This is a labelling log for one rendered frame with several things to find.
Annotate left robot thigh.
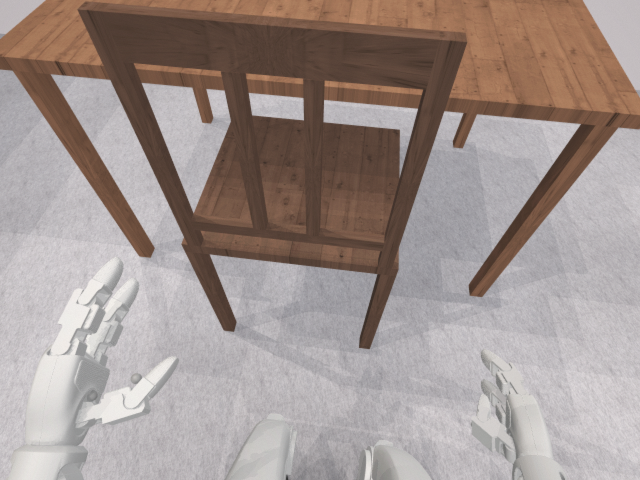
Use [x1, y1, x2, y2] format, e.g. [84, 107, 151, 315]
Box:
[225, 419, 297, 480]

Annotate right robot forearm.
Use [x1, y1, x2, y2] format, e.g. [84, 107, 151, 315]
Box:
[512, 455, 567, 480]

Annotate left robot hand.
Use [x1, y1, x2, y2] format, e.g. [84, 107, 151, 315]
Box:
[25, 257, 179, 446]

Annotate robot thigh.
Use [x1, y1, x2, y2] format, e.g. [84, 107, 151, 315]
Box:
[358, 445, 432, 480]
[225, 419, 297, 480]

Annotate table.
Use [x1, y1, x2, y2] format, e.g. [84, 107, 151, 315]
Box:
[0, 0, 640, 297]

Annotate right robot thigh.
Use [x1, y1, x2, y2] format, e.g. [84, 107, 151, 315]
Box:
[358, 445, 432, 480]

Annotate right robot hand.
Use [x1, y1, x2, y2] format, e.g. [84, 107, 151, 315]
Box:
[471, 349, 554, 464]

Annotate chair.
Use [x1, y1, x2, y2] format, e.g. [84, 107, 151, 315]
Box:
[77, 1, 467, 349]

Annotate left robot forearm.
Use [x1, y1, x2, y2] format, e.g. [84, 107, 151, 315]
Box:
[5, 444, 88, 480]

